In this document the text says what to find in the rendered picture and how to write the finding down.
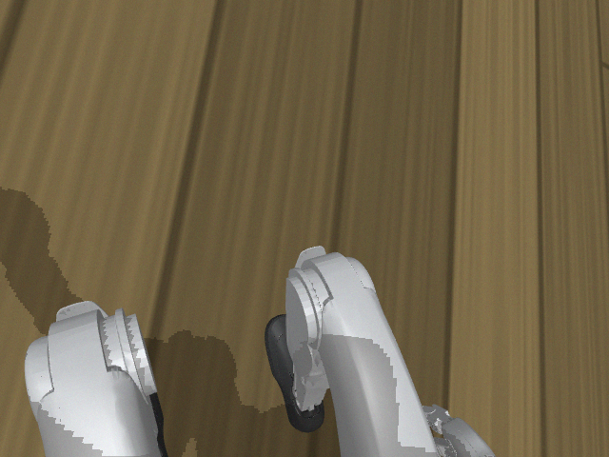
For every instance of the right robot foot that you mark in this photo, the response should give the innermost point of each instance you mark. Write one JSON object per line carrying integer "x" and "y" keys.
{"x": 282, "y": 370}

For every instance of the left robot foot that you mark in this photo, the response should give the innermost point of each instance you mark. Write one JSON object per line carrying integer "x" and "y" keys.
{"x": 160, "y": 423}

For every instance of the right robot hand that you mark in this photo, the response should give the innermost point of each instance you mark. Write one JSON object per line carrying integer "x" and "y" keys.
{"x": 460, "y": 439}

